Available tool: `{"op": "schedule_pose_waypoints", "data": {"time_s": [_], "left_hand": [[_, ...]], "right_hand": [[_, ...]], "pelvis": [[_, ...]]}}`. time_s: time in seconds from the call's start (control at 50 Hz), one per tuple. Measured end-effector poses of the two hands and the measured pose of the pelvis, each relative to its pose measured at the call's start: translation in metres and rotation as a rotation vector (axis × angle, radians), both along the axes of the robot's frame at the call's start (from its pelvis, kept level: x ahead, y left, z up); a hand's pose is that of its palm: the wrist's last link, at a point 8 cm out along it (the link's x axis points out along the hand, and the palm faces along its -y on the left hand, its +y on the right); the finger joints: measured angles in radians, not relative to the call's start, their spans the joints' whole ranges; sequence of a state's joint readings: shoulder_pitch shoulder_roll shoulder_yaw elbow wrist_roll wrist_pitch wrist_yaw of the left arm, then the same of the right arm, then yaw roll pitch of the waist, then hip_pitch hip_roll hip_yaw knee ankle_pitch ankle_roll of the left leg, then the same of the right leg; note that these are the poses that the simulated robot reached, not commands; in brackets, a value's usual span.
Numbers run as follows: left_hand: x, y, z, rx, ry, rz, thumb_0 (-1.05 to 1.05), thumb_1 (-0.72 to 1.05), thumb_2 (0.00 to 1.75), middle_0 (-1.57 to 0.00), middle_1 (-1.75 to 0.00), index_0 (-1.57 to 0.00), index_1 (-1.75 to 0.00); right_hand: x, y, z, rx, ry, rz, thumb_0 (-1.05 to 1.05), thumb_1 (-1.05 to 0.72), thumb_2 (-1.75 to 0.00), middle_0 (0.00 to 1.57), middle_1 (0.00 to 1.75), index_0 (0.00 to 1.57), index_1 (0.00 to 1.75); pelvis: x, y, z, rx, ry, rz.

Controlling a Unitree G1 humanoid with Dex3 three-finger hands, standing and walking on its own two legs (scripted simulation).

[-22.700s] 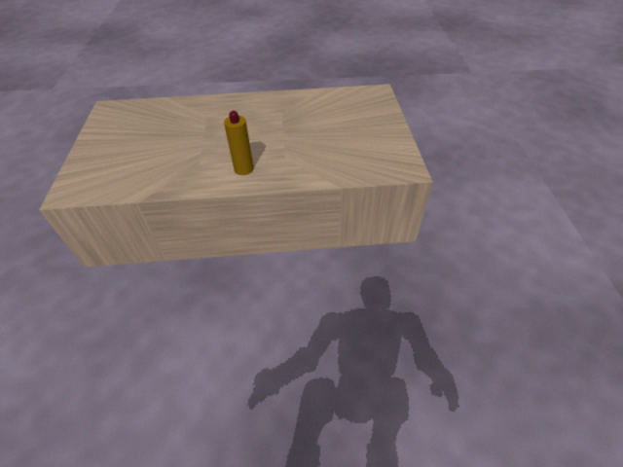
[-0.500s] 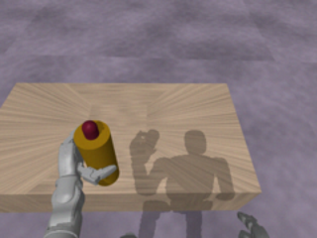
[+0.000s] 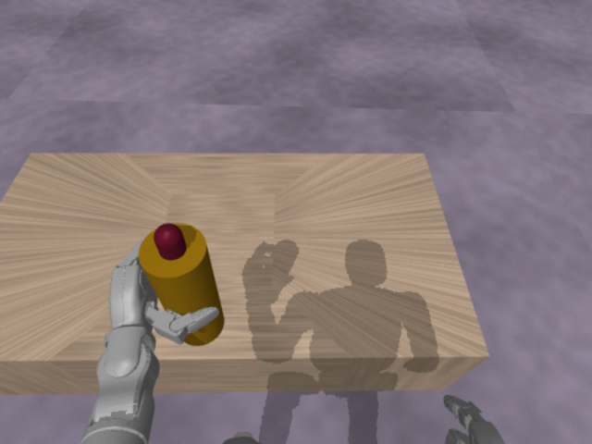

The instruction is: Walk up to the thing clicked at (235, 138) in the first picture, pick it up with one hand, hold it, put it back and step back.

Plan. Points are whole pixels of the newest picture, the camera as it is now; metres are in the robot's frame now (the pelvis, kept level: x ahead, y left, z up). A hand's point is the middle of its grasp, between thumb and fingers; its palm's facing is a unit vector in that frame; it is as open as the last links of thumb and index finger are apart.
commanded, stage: crouch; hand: left
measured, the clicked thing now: (186, 285) +0.32 +0.16 +0.04
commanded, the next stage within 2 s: lower in 1.36 s
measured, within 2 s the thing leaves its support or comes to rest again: neither
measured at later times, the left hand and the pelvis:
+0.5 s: hand (190, 288) +0.40 +0.20 -0.12, palm faces +0.14 -0.99 -0.03, open 10.7 cm; pelvis -0.03 +0.00 -0.10, yaw -2 degrees
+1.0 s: hand (198, 285) +0.45 +0.20 -0.20, palm faces +0.16 -0.99 -0.02, open 10.7 cm; pelvis -0.04 +0.00 -0.18, yaw -5 degrees
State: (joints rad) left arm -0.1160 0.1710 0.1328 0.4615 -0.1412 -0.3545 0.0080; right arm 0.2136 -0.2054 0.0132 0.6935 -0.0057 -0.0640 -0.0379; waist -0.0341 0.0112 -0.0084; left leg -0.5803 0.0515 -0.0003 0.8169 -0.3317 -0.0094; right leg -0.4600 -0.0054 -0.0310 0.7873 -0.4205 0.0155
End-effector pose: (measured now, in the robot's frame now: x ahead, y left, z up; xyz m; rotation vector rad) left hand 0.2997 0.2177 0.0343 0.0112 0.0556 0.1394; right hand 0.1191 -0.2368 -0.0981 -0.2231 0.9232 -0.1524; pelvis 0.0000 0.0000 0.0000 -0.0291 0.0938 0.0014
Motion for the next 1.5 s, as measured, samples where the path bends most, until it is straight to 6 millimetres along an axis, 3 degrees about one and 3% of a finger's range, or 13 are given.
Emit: {"op": "schedule_pose_waypoints", "data": {"time_s": [0.12, 0.22, 0.44, 0.64, 0.82, 1.02, 1.5], "left_hand": [[0.01, 0.004, -0.02, -0.007, 0.013, -0.016, -0.02, -0.61, 0.99, -0.76, -1.14, -0.8, -1.15], [0.024, 0.011, -0.051, -0.015, 0.03, -0.008, -0.02, -0.61, 0.99, -0.77, -1.13, -0.8, -1.14], [0.062, 0.029, -0.132, 0.009, -0.001, 0.013, -0.02, -0.61, 0.99, -0.77, -1.13, -0.8, -1.14], [0.093, 0.03, -0.178, 0.003, 0.013, 0.011, -0.02, -0.61, 0.99, -0.77, -1.12, -0.8, -1.14], [0.111, 0.033, -0.207, -0.003, 0.009, 0.03, -0.02, -0.61, 0.99, -0.77, -1.12, -0.8, -1.14], [0.124, 0.037, -0.232, 0.001, 0.016, 0.022, -0.02, -0.61, 1.0, -0.76, -1.13, -0.8, -1.15], [0.146, 0.038, -0.264, 0.012, 0.021, 0.021, -0.02, -0.61, 1.0, -0.76, -1.14, -0.79, -1.15]], "right_hand": [[-0.004, -0.005, -0.007, -0.015, 0.018, 0.004, 0.01, -0.91, -0.9, 0.2, 0.3, 0.21, 0.3], [-0.017, -0.013, -0.022, -0.037, 0.068, 0.008, 0.01, -0.9, -0.9, 0.2, 0.3, 0.21, 0.3], [-0.066, -0.027, -0.091, -0.076, 0.252, -0.009, 0.01, -0.92, -0.9, 0.2, 0.3, 0.21, 0.3], [-0.093, -0.016, -0.144, -0.033, 0.359, -0.051, 0.01, -0.94, -0.91, 0.2, 0.3, 0.21, 0.3], [-0.097, -0.015, -0.171, -0.029, 0.384, -0.054, 0.01, -0.95, -0.91, 0.2, 0.3, 0.21, 0.3], [-0.098, -0.021, -0.188, -0.061, 0.406, -0.05, 0.01, -0.96, -0.91, 0.2, 0.3, 0.21, 0.3], [-0.126, -0.022, -0.225, -0.068, 0.462, -0.075, 0.0, -0.95, -0.91, 0.2, 0.3, 0.21, 0.3]], "pelvis": [[-0.004, -0.001, -0.007, -0.002, 0.035, 0.001], [-0.012, -0.001, -0.023, -0.007, 0.102, -0.003], [-0.024, 0.0, -0.089, -0.032, 0.295, -0.02], [-0.028, 0.001, -0.13, -0.044, 0.39, -0.04], [-0.033, 0.001, -0.157, -0.048, 0.44, -0.054], [-0.036, 0.002, -0.178, -0.056, 0.478, -0.059], [-0.048, 0.001, -0.216, -0.057, 0.512, -0.08]]}}
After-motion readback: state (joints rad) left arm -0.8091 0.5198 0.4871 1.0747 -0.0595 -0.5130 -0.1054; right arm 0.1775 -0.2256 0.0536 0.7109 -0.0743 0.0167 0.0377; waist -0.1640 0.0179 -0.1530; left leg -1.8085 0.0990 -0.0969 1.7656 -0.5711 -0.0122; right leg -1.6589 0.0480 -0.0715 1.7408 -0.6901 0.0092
